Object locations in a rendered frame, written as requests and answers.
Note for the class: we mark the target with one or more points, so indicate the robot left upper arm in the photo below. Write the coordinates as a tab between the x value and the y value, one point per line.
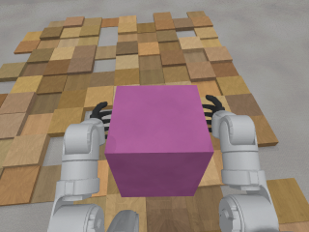
78	218

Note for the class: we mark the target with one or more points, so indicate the carton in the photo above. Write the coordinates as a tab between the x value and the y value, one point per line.
158	142

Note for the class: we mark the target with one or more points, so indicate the robot left hand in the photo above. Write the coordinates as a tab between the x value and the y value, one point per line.
97	114

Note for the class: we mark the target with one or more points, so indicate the robot right upper arm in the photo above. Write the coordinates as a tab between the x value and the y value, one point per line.
249	212

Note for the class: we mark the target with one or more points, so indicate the left robot forearm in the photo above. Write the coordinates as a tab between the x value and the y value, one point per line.
79	170

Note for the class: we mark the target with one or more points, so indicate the robot left thigh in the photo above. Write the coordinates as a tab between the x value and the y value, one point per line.
124	221

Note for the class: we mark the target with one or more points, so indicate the robot right hand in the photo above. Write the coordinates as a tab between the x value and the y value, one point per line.
214	108

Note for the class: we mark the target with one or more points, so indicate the right robot forearm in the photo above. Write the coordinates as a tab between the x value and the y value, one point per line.
240	157

